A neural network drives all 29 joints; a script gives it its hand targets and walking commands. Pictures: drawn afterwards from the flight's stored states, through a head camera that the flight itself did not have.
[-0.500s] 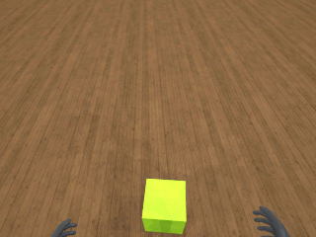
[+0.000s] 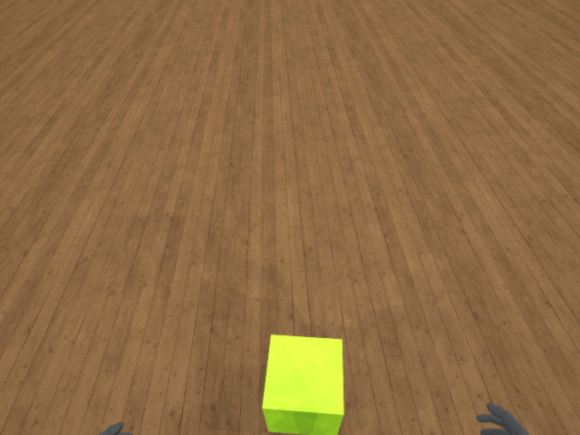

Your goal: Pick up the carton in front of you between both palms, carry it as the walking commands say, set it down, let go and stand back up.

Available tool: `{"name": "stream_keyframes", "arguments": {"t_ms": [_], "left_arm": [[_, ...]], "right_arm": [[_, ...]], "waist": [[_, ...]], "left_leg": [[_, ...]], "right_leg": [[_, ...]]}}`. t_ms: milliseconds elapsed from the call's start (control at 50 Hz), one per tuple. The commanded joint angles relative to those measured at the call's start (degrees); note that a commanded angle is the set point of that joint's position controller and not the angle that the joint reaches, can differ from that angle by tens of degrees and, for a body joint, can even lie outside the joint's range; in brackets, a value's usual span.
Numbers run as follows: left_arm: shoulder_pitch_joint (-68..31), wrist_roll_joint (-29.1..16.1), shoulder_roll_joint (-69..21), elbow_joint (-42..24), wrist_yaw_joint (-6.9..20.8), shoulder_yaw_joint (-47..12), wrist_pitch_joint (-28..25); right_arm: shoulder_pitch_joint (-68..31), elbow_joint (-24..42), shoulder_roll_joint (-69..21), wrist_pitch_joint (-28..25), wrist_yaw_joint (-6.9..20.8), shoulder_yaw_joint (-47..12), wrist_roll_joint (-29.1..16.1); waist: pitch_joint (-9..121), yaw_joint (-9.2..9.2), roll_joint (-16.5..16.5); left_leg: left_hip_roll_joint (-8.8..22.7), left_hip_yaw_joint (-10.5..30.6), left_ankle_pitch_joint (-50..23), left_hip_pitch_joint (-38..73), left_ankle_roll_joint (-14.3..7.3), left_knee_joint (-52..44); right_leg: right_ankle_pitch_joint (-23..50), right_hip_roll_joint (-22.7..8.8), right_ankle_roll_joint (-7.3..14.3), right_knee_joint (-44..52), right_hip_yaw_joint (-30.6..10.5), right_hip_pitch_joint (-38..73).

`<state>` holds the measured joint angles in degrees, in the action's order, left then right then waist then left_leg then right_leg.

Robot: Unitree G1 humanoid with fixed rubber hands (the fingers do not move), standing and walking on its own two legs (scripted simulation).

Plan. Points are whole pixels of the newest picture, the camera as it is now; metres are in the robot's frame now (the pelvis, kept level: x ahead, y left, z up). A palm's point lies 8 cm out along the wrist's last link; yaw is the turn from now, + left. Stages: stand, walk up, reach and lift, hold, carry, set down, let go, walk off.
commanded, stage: stand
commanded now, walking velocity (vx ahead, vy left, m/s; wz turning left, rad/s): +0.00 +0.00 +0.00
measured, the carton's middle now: (304, 386) +0.40 -0.01 -0.65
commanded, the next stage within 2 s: none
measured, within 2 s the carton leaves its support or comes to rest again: neither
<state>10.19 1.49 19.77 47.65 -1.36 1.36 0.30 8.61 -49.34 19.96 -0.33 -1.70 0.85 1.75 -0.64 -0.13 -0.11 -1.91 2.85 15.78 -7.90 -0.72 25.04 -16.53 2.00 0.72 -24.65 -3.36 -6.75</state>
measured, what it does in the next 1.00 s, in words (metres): stands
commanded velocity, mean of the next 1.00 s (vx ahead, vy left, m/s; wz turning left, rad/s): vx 0.00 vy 0.00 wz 0.00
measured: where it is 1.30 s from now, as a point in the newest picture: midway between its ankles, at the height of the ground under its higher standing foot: outside the picture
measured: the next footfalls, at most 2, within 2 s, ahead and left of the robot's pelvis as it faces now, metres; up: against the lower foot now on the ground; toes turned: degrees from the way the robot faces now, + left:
none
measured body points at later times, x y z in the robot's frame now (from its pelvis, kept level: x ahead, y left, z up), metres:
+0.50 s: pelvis -0.02 +0.00 +0.01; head -0.02 +0.00 +0.45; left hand +0.09 +0.31 -0.11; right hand +0.09 -0.31 -0.11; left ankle -0.03 +0.11 -0.74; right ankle -0.04 -0.11 -0.74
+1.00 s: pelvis -0.02 +0.00 +0.01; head -0.03 +0.00 +0.46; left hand +0.07 +0.31 -0.11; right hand +0.08 -0.31 -0.11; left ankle -0.03 +0.11 -0.74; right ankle -0.04 -0.11 -0.74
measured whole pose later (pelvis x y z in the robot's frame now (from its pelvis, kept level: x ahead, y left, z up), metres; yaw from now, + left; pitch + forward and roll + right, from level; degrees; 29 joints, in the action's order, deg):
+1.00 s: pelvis -0.02 +0.00 +0.01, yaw +0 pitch -3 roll +0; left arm 7.6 0.8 22.0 58.5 -0.7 0.2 -0.5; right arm 6.6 -59.5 22.2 -0.9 -1.0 -0.1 0.9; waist -1.6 -0.2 0.0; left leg -1.7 2.6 10.8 -5.8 -0.7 19.1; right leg -11.6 1.9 0.6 -19.1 -3.8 -4.9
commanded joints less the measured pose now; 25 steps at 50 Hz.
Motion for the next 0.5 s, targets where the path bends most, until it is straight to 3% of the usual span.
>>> {"name": "stream_keyframes", "arguments": {"t_ms": [0, 480], "left_arm": [[-1.51, -0.05, 9.02, -2.09, -0.23, 1.9, -0.71], [-3.4, -0.38, 10.87, 5.01, 0.27, 1.06, -1.15]], "right_arm": [[-2.02, 2.18, 8.93, -0.73, -0.26, 1.83, -0.11], [-3.58, -4.71, 10.87, -1.07, 0.21, 1.15, -0.53]], "waist": [[2.65, -0.04, -0.09], [0.52, -0.08, 0.18]], "left_leg": [[6.48, 4.81, -19.45, 2.18, -0.14, -2.6], [7.22, 5.55, -12.5, 2.25, -0.49, -7.3]], "right_leg": [[18.05, -6.32, -0.1, 3.03, -4.42, -0.42], [12.0, -7.04, 0.27, 7.44, -5.89, -0.5]]}}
